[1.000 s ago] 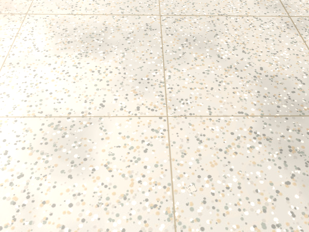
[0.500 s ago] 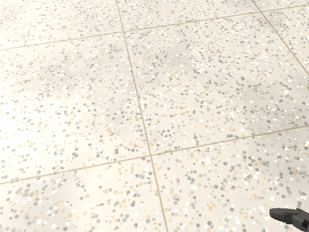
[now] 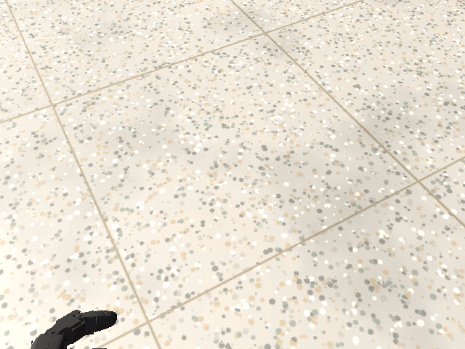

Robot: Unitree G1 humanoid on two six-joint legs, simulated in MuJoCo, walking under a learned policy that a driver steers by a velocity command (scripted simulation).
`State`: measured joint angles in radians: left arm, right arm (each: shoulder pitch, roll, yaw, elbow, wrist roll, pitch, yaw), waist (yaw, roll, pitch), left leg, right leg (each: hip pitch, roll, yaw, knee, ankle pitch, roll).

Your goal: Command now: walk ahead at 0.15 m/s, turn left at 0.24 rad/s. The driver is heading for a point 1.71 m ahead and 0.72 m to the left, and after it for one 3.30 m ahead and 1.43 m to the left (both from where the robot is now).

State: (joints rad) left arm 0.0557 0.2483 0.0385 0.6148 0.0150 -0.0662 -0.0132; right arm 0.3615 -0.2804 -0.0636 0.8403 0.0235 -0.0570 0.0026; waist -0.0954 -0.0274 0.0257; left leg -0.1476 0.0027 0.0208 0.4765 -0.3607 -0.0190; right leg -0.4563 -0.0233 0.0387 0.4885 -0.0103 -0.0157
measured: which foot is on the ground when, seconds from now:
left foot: down 0.00-0.00, up 0.02-0.36, down 0.38-0.86, up 0.88-1.00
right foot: down 0.00-0.38, up 0.40-0.84, down 0.86-1.00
